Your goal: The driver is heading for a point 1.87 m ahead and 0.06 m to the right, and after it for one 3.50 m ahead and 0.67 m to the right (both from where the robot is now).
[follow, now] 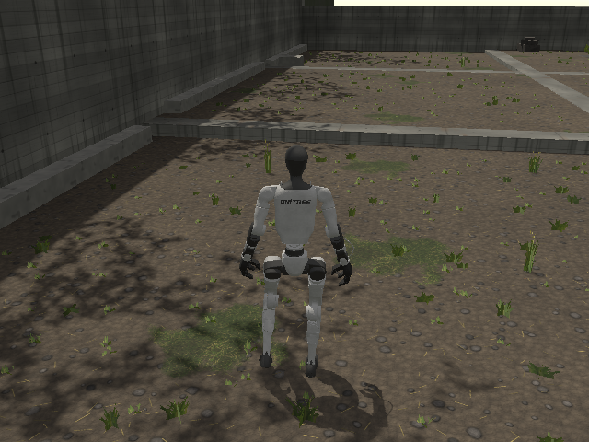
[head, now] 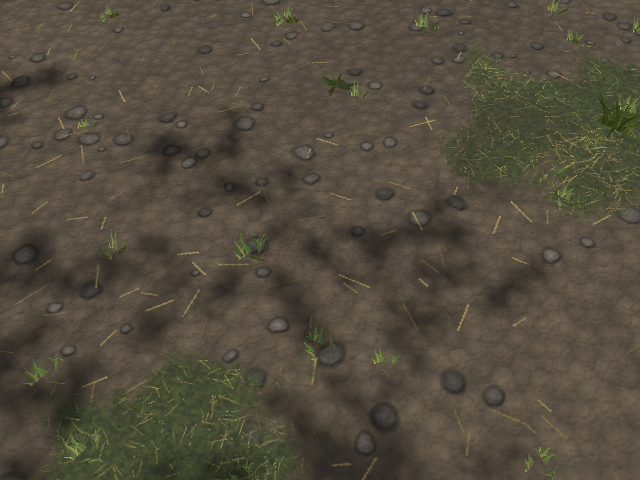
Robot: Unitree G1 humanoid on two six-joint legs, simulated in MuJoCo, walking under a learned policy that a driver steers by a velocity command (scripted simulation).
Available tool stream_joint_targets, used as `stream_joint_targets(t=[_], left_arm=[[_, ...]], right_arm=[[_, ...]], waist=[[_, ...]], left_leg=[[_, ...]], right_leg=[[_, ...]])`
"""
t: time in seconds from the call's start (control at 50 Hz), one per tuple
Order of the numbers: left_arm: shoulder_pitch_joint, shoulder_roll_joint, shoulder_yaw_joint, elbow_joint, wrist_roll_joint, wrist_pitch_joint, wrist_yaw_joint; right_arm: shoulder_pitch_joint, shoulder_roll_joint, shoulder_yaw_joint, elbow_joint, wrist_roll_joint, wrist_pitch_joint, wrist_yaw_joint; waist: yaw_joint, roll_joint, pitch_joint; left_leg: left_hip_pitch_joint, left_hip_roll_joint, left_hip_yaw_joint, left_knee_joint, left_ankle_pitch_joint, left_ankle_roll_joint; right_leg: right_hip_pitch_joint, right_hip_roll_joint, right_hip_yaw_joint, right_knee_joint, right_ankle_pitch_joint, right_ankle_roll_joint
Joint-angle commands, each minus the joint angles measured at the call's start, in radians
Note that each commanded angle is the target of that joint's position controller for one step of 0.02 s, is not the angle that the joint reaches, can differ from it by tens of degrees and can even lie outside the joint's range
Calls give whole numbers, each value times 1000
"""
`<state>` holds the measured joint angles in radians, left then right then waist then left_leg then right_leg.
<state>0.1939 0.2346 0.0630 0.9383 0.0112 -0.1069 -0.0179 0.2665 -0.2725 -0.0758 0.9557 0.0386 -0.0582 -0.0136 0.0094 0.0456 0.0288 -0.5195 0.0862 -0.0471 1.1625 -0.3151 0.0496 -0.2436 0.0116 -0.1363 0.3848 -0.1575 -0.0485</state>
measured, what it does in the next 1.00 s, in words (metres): walks ahead: left foot, then right foot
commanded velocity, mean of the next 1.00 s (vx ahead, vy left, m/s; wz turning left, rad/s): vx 0.50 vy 0.00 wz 0.13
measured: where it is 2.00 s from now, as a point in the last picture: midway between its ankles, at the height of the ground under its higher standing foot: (293, 244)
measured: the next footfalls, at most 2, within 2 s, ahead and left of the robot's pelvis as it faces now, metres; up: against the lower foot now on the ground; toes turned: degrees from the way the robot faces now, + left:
left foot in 0.36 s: +0.35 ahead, +0.18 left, +0.00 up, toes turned +10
right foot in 0.90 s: +0.69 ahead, -0.02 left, +0.00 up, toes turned +4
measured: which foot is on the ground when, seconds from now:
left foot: up 0.00-0.34, down 0.36-0.92, up 0.94-1.00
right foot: down 0.00-0.38, up 0.40-0.88, down 0.90-1.00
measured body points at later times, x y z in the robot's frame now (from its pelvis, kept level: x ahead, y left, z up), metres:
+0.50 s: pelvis +0.27 +0.08 -0.01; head +0.30 +0.10 +0.44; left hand +0.29 +0.36 -0.15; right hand +0.40 -0.17 -0.13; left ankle +0.31 +0.17 -0.74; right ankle +0.20 -0.09 -0.64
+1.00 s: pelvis +0.56 +0.05 -0.02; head +0.59 +0.05 +0.43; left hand +0.66 +0.33 -0.13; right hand +0.60 -0.21 -0.16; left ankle +0.38 +0.18 -0.65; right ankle +0.65 -0.02 -0.74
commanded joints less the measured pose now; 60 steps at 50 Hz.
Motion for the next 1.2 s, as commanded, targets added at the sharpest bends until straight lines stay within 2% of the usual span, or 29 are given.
stream_joint_targets(t=[0.02,0.1,0.16,0.22,0.28,0.32,0.34,0.36,0.38,0.4,0.42,0.44,0.46,0.5,0.56,0.62,0.72,0.8,0.86,0.9,0.92,0.94,0.96,0.98,1.0,1.04,1.08,1.14,1.2], left_arm=[[-16,113,24,-33,5,-20,10],[36,137,32,-8,8,-13,28],[78,152,35,7,-6,-3,33],[147,169,40,38,-24,12,32],[172,192,49,62,-36,29,28],[139,210,52,63,-41,38,29],[118,198,46,62,-42,45,30],[122,170,34,50,-30,44,32],[214,49,-6,17,-12,26,22],[181,77,-2,28,-31,-7,14],[80,139,19,-4,-68,-22,10],[31,133,17,-16,-68,-28,14],[16,130,24,-10,-50,-26,23],[63,108,31,8,-40,6,27],[39,83,29,0,-30,35,33],[-66,85,29,-34,-19,36,30],[-219,63,12,-71,-27,27,9],[-291,74,5,-104,-33,18,-14],[-222,117,19,-98,-33,9,-24],[49,189,60,-14,-26,9,-17],[219,270,79,19,-16,13,-6],[246,301,79,36,-16,13,-17],[209,208,52,25,-28,8,-18],[125,167,40,6,-28,3,-14],[47,148,31,-13,-18,0,-14],[-14,96,14,-16,5,-5,-16],[7,101,12,-2,-1,-7,-11],[59,148,22,14,-6,-7,9],[97,149,20,24,-11,2,22]], right_arm=[[39,-26,-17,-55,-3,23,-4],[-54,-21,-17,-92,-17,20,9],[-171,-3,-3,-127,-24,10,27],[-269,3,9,-165,-23,5,42],[-310,-19,9,-197,-19,3,55],[-221,-64,-12,-183,-19,0,58],[-61,-104,-38,-131,-19,-1,56],[113,-180,-71,-78,-21,1,43],[207,-293,-93,-54,-32,3,34],[201,-229,-67,-69,-29,-3,33],[129,-176,-49,-74,-32,-12,35],[50,-137,-38,-90,-30,-19,36],[-17,-99,-28,-98,-34,-24,39],[-65,-48,-15,-98,-48,-33,42],[-29,-87,-23,-74,-43,-46,29],[21,-100,-24,-52,-40,-43,10],[83,-114,-24,-20,-31,-38,1],[131,-124,-31,18,-22,-23,-3],[100,-145,-40,21,-19,-10,-8],[70,-121,-29,12,-20,0,-9],[104,-80,-10,-8,-42,1,-8],[223,51,24,-6,-34,-23,5],[135,-62,1,-5,-11,-46,10],[40,-103,-10,-34,9,-60,12],[-7,-102,-10,-42,6,-62,4],[-6,-84,-20,-38,-13,-44,-4],[15,-48,-19,-32,-15,-24,-5],[-81,-48,-20,-64,-29,-13,-8],[-166,-35,-17,-89,-32,-17,1]], waist=[[-27,-124,-13],[-10,-93,14],[22,-78,51],[51,-70,80],[40,-102,77],[-35,-140,5],[-119,-132,-79],[-182,-79,-189],[-129,167,-317],[-136,144,-410],[-129,105,-282],[-102,63,-190],[-68,21,-127],[-7,50,-92],[11,17,-44],[-12,8,-4],[-60,18,43],[-73,22,71],[-17,47,25],[111,26,-138],[141,-134,-286],[62,-391,-389],[97,-262,-330],[87,-212,-206],[56,-117,-141],[-2,-121,-83],[-21,-126,-66],[-8,-92,-17],[11,-97,-2]], left_leg=[[-113,74,-58,-24,94,-4],[-179,60,-64,-221,277,-20],[-160,41,5,-395,351,-18],[-177,27,50,-505,320,-7],[-156,4,77,-565,201,24],[26,-55,125,-606,157,60],[246,-100,155,-645,213,86],[545,-44,57,-612,250,125],[885,232,-441,-697,76,288],[912,316,-698,-852,76,321],[829,275,-535,-856,120,262],[692,235,-385,-857,206,224],[555,196,-284,-881,269,200],[399,149,-182,-948,298,178],[349,144,-124,-1016,334,196],[384,136,-81,-1040,346,185],[415,113,-6,-1057,287,152],[535,166,-3,-1003,314,141],[593,187,1,-901,536,110],[505,100,72,-576,749,61],[284,27,117,-231,416,21],[-81,-161,31,67,-247,-29],[-191,-108,-83,179,-258,-8],[-252,-57,-58,184,-164,13],[-212,0,-34,140,-65,18],[-103,58,-36,44,32,18],[-73,72,-27,-26,49,9],[-167,81,-15,-174,163,-28],[-190,65,4,-346,325,-45]], right_leg=[[58,-288,192,-264,97,-135],[101,-271,86,-280,164,-131],[127,-263,30,-291,176,-126],[225,-289,21,-262,193,-130],[325,-328,26,-195,295,-119],[338,-322,1,-57,586,-91],[287,-279,-38,121,688,-62],[97,-228,-57,374,544,-22],[-309,-56,-44,788,-50,49],[-411,-2,170,939,-438,42],[-507,-56,199,989,-389,22],[-514,-109,183,946,-298,9],[-473,-146,177,877,-224,7],[-350,-182,190,802,-141,5],[-376,-189,182,695,-62,25],[-462,-183,182,521,88,50],[-425,-129,136,261,261,49],[-442,-113,140,170,201,17],[-316,-73,112,137,95,-25],[68,-20,73,132,97,-73],[364,-226,330,137,77,-137],[626,-404,829,-40,-161,-291],[585,-372,840,-102,-278,-246],[464,-347,690,-108,-235,-201],[320,-317,579,-128,-131,-181],[128,-262,440,-178,7,-166],[78,-244,376,-224,52,-176],[86,-248,322,-267,131,-188],[117,-216,247,-274,185,-161]])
